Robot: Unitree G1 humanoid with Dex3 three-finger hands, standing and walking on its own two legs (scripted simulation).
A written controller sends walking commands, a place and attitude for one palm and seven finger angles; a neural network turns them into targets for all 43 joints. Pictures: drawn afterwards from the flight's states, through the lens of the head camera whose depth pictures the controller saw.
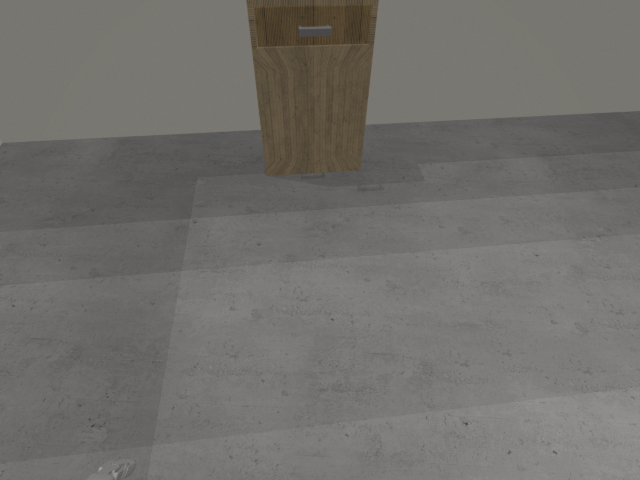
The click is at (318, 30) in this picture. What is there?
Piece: drawer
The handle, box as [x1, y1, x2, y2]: [298, 25, 331, 36]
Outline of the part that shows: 331,27 328,25 315,27 298,26 299,36 331,35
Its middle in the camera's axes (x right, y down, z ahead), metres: -0.03 -0.81 +1.49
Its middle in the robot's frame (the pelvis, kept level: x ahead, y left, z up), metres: +1.65 +0.09 -0.06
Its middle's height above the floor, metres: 0.71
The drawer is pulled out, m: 0.00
